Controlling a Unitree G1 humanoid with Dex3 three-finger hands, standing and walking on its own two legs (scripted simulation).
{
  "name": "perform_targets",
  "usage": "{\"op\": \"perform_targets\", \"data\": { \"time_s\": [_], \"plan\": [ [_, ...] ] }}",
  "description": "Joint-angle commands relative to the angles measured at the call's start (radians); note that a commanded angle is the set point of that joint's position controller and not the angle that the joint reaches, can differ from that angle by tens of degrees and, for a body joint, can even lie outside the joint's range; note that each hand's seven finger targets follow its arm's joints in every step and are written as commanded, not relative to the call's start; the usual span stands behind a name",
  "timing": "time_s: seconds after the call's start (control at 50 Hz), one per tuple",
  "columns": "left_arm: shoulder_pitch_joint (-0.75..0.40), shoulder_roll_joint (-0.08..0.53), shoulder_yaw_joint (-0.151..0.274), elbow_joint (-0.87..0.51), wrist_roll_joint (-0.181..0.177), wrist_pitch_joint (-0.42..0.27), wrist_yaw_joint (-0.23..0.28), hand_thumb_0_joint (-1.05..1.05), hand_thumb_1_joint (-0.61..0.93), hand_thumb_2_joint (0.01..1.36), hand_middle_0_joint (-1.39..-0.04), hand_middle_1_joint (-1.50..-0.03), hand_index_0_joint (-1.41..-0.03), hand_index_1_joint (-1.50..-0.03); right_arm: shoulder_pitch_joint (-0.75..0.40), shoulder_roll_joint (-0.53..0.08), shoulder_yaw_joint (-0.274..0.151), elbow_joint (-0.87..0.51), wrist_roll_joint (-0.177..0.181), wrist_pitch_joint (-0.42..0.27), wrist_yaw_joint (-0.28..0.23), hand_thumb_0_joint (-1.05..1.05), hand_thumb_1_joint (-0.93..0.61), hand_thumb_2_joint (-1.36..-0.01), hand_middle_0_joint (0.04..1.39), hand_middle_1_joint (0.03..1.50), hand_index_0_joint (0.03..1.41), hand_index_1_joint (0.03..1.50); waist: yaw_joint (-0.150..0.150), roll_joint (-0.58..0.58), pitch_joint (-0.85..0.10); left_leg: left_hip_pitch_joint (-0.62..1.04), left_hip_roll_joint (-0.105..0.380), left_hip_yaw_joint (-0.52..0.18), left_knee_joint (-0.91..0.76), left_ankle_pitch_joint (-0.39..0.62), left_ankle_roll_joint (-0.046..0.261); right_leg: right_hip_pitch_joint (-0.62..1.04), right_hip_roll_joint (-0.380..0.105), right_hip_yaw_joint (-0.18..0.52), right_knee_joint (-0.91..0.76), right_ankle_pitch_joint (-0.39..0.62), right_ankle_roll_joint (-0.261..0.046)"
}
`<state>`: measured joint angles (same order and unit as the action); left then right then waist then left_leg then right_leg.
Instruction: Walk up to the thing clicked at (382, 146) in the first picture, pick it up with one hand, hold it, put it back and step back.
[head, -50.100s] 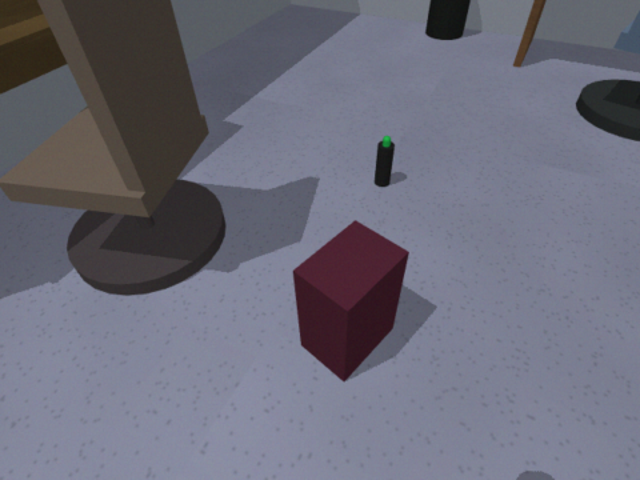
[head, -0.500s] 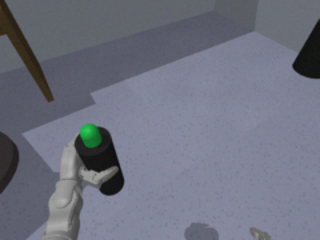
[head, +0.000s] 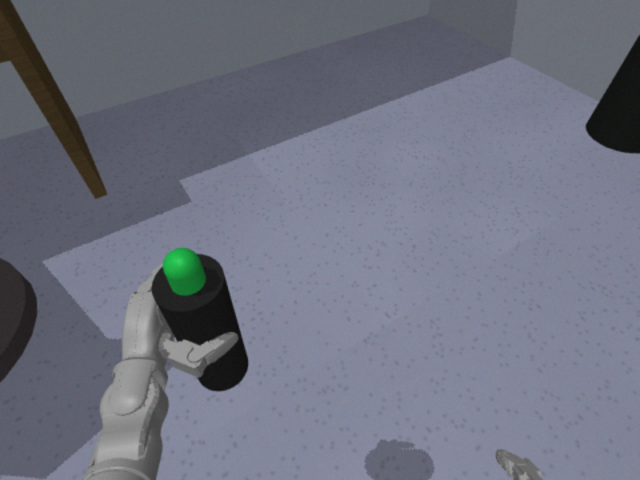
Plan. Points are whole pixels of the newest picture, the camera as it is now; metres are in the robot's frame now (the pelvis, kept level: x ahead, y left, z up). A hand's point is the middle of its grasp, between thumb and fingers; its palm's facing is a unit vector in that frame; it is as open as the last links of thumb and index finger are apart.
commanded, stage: crouch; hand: left
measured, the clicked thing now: (204, 321) +0.33 +0.16 +0.02
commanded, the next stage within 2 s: lower in 1.68 s
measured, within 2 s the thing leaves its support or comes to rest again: neither
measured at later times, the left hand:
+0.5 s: hand (223, 363) +0.36 +0.18 -0.18, palm faces +0.10 -1.00 -0.02, open 10.6 cm
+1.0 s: hand (236, 390) +0.38 +0.20 -0.38, palm faces +0.12 -0.99 -0.03, open 10.6 cm
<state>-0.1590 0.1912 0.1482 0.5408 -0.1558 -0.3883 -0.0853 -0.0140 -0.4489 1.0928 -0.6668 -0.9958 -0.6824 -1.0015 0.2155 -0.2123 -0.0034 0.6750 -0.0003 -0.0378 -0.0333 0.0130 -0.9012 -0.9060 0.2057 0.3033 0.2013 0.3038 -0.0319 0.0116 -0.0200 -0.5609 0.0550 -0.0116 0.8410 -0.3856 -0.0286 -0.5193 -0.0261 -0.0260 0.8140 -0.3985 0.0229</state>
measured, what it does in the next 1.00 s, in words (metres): lowers itself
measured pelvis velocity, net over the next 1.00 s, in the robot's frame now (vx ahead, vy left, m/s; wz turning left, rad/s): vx -0.08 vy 0.00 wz -0.07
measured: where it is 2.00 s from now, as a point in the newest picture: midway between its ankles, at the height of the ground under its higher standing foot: outside the picture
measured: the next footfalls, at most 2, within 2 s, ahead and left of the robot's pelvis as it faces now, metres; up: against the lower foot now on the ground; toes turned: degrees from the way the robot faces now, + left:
none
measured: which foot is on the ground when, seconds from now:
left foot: down 0.00-1.00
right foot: down 0.00-1.00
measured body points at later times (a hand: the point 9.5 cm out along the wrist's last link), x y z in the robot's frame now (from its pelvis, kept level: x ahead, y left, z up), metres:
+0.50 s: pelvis -0.03 +0.00 -0.16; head +0.12 +0.02 +0.27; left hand +0.35 +0.24 -0.18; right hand +0.09 -0.27 -0.28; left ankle +0.02 +0.14 -0.70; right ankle +0.01 -0.14 -0.70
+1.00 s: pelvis -0.08 +0.00 -0.34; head +0.13 +0.03 +0.06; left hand +0.37 +0.25 -0.38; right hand +0.01 -0.27 -0.46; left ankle +0.02 +0.14 -0.70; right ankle +0.01 -0.14 -0.70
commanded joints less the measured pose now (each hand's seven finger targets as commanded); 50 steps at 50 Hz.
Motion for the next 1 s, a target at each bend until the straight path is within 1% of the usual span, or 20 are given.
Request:
{"op": "perform_targets", "data": {
  "time_s": [0.0, 0.04, 0.06, 0.1, 0.12, 0.16, 0.28, 0.3, 0.32, 0.34, 0.44, 0.48, 0.52, 0.56, 0.62, 0.76, 0.82, 0.88, 0.96, 0.98],
  "plan": [
    [-0.334, 0.137, 0.09, -0.208, -0.029, -0.151, 0.008, 0.0, 0.199, 1.187, -1.236, -1.341, -1.248, -1.34, -0.028, -0.134, -0.056, -0.109, -0.006, -0.036, 0.004, 0.0, -0.886, -0.904, 0.199, 0.3, 0.2, 0.3, 0.0, -0.009, -0.263, 0.07, -0.043, 0.019, -0.06, 0.153, 0.033, 0.028, 0.024, -0.008, -0.073, 0.216, -0.024],
    [-0.374, 0.136, 0.077, -0.17, -0.013, -0.186, 0.002, 0.0, 0.207, 1.213, -1.249, -1.367, -1.263, -1.365, -0.016, -0.144, -0.066, -0.093, -0.014, -0.041, 0.009, 0.0, -0.888, -0.904, 0.199, 0.3, 0.2, 0.3, -0.017, 0.005, -0.29, 0.055, -0.038, 0.013, -0.018, 0.163, 0.034, -0.041, 0.026, -0.005, -0.025, 0.22, -0.027],
    [-0.394, 0.154, 0.097, -0.162, -0.011, -0.208, -0.001, 0.0, 0.204, 1.191, -1.242, -1.345, -1.252, -1.345, -0.012, -0.144, -0.065, -0.089, -0.017, -0.04, 0.015, 0.0, -0.892, -0.905, 0.199, 0.3, 0.2, 0.3, -0.012, 0.033, -0.297, 0.033, -0.039, 0.009, 0.004, 0.154, 0.03, -0.069, 0.027, -0.004, 0.002, 0.205, -0.031],
    [-0.404, 0.13, 0.082, -0.1, -0.011, -0.245, -0.018, 0.0, 0.197, 1.214, -1.258, -1.372, -1.27, -1.372, -0.003, -0.151, -0.072, -0.084, -0.023, -0.043, 0.023, 0.0, -0.895, -0.905, 0.199, 0.3, 0.2, 0.3, -0.027, 0.022, -0.326, -0.011, -0.036, -0.001, 0.064, 0.153, 0.032, -0.143, 0.03, -0.006, 0.061, 0.197, -0.033],
    [-0.409, 0.147, 0.109, -0.093, -0.015, -0.266, -0.02, 0.0, 0.168, 1.22, -1.267, -1.383, -1.278, -1.385, 0.003, -0.153, -0.074, -0.085, -0.027, -0.042, 0.028, 0.0, -0.895, -0.906, 0.199, 0.3, 0.2, 0.3, -0.021, 0.025, -0.364, -0.028, -0.035, -0.007, 0.093, 0.163, 0.032, -0.167, 0.031, -0.008, 0.092, 0.197, -0.035],
    [-0.453, 0.144, 0.101, -0.063, -0.017, -0.31, -0.038, 0.0, 0.146, 1.208, -1.26, -1.377, -1.271, -1.379, 0.009, -0.156, -0.074, -0.084, -0.034, -0.043, 0.033, 0.0, -0.902, -0.907, 0.199, 0.3, 0.2, 0.3, -0.037, 0.041, -0.415, -0.079, -0.036, -0.016, 0.162, 0.148, 0.031, -0.25, 0.034, -0.009, 0.158, 0.173, -0.039],
    [-0.471, 0.165, 0.144, 0.091, -0.028, -0.406, -0.066, 0.0, 0.071, 1.191, -1.261, -1.367, -1.269, -1.373, -0.001, -0.177, -0.069, -0.08, -0.046, -0.045, 0.05, 0.0, -0.904, -0.907, 0.198, 0.3, 0.199, 0.3, -0.028, 0.073, -0.537, -0.31, -0.04, -0.036, 0.374, 0.088, 0.03, -0.503, 0.037, -0.017, 0.38, 0.088, -0.05],
    [-0.501, 0.201, 0.168, 0.097, -0.028, -0.421, -0.066, 0.0, 0.074, 1.193, -1.266, -1.364, -1.272, -1.371, -0.003, -0.178, -0.065, -0.077, -0.047, -0.043, 0.05, 0.0, -0.906, -0.907, 0.198, 0.3, 0.199, 0.3, -0.021, 0.093, -0.554, -0.353, -0.043, -0.035, 0.408, 0.059, 0.029, -0.538, 0.036, -0.013, 0.411, 0.062, -0.052],
    [-0.508, 0.175, 0.146, 0.108, -0.025, -0.433, -0.071, 0.0, 0.078, 1.188, -1.266, -1.355, -1.271, -1.364, 0.002, -0.187, -0.069, -0.077, -0.052, -0.042, 0.052, 0.0, -0.901, -0.907, 0.198, 0.3, 0.199, 0.3, -0.037, 0.086, -0.602, -0.361, -0.04, -0.043, 0.444, 0.089, 0.03, -0.581, 0.039, -0.021, 0.452, 0.08, -0.053],
    [-0.521, 0.208, 0.172, 0.107, -0.023, -0.445, -0.069, 0.0, 0.101, 1.196, -1.264, -1.356, -1.268, -1.365, -0.002, -0.194, -0.07, -0.074, -0.053, -0.041, 0.053, 0.0, -0.898, -0.906, 0.198, 0.3, 0.199, 0.3, -0.025, 0.1, -0.622, -0.391, -0.041, -0.043, 0.473, 0.078, 0.029, -0.617, 0.039, -0.02, 0.485, 0.065, -0.055],
    [-0.602, 0.266, 0.23, 0.105, -0.031, -0.474, -0.067, 0.0, 0.132, 1.236, -1.265, -1.368, -1.266, -1.381, -0.001, -0.206, -0.066, -0.067, -0.065, -0.029, 0.058, 0.0, -0.91, -0.911, 0.198, 0.3, 0.199, 0.3, -0.039, 0.096, -0.73, -0.533, -0.039, -0.048, 0.623, 0.084, 0.036, -0.724, 0.042, -0.008, 0.622, 0.075, -0.053],
    [-0.617, 0.298, 0.26, 0.115, -0.028, -0.476, -0.065, 0.0, 0.135, 1.265, -1.263, -1.38, -1.261, -1.397, -0.003, -0.209, -0.065, -0.062, -0.07, -0.022, 0.062, 0.0, -0.915, -0.913, 0.198, 0.3, 0.199, 0.3, -0.029, 0.104, -0.777, -0.582, -0.038, -0.04, 0.686, 0.096, 0.04, -0.757, 0.042, 0.004, 0.667, 0.085, -0.051],
    [-0.662, 0.28, 0.238, 0.131, -0.025, -0.481, -0.07, 0.0, 0.153, 1.293, -1.267, -1.399, -1.267, -1.416, 0.004, -0.209, -0.064, -0.048, -0.079, -0.02, 0.064, 0.0, -0.923, -0.916, 0.198, 0.3, 0.199, 0.3, -0.058, 0.097, -0.787, -0.649, -0.036, -0.04, 0.749, 0.084, 0.044, -0.792, 0.042, 0.016, 0.706, 0.085, -0.046],
    [-0.678, 0.307, 0.267, 0.151, -0.019, -0.485, -0.073, 0.0, 0.168, 1.302, -1.269, -1.401, -1.267, -1.418, 0.006, -0.214, -0.062, -0.038, -0.085, -0.02, 0.071, 0.0, -0.923, -0.916, 0.198, 0.3, 0.199, 0.3, -0.054, 0.094, -0.824, -0.678, -0.034, -0.044, 0.799, 0.095, 0.045, -0.835, 0.043, 0.006, 0.764, 0.087, -0.049],
    [-0.738, 0.331, 0.273, 0.213, -0.001, -0.488, -0.09, 0.0, 0.145, 1.305, -1.266, -1.411, -1.266, -1.428, 0.008, -0.219, -0.057, -0.025, -0.094, -0.012, 0.076, 0.0, -0.926, -0.916, 0.198, 0.3, 0.199, 0.3, -0.073, 0.111, -0.83, -0.75, -0.034, -0.042, 0.863, 0.053, 0.042, -0.906, 0.045, -0.002, 0.832, 0.047, -0.052],
    [-0.825, 0.426, 0.352, 0.276, 0.029, -0.492, -0.072, 0.0, 0.086, 1.3, -1.259, -1.408, -1.256, -1.428, 0.003, -0.234, -0.047, -0.016, -0.108, 0.002, 0.096, 0.0, -0.93, -0.917, 0.198, 0.3, 0.199, 0.3, -0.068, 0.143, -0.84, -0.908, -0.037, -0.026, 0.973, -0.089, 0.034, -1.042, 0.048, -0.02, 0.961, -0.088, -0.058],
    [-0.846, 0.405, 0.339, 0.278, 0.031, -0.492, -0.076, 0.0, 0.072, 1.287, -1.26, -1.404, -1.259, -1.422, -0.011, -0.233, -0.039, -0.017, -0.111, 0.002, 0.097, 0.0, -0.934, -0.917, 0.199, 0.3, 0.199, 0.3, -0.084, 0.165, -0.813, -0.958, -0.038, -0.021, 1.013, -0.151, 0.033, -1.101, 0.048, -0.033, 1.009, -0.132, -0.058],
    [-0.882, 0.463, 0.358, 0.286, 0.045, -0.487, -0.071, 0.0, 0.054, 1.261, -1.241, -1.375, -1.238, -1.394, -0.016, -0.248, -0.035, -0.015, -0.109, 0.006, 0.095, 0.0, -0.933, -0.917, 0.199, 0.3, 0.199, 0.3, -0.09, 0.176, -0.787, -1.014, -0.039, -0.02, 1.046, -0.208, 0.033, -1.162, 0.048, -0.046, 1.058, -0.171, -0.06],
    [-0.922, 0.46, 0.349, 0.27, 0.045, -0.479, -0.067, 0.0, 0.069, 1.246, -1.238, -1.355, -1.232, -1.377, -0.005, -0.256, -0.029, -0.011, -0.111, 0.011, 0.097, 0.0, -0.939, -0.919, 0.199, 0.3, 0.199, 0.3, -0.101, 0.204, -0.817, -1.034, -0.04, -0.021, 1.099, -0.193, 0.03, -1.198, 0.047, -0.056, 1.118, -0.153, -0.061],
    [-0.881, 0.465, 0.371, 0.297, 0.046, -0.474, -0.065, 0.0, 0.066, 1.243, -1.233, -1.355, -1.227, -1.376, 0.0, -0.26, -0.03, -0.009, -0.112, 0.014, 0.097, 0.0, -0.936, -0.918, 0.199, 0.3, 0.199, 0.3, -0.095, 0.188, -0.827, -1.045, -0.04, -0.021, 1.115, -0.162, 0.031, -1.192, 0.046, -0.06, 1.132, -0.128, -0.059]
  ]
}}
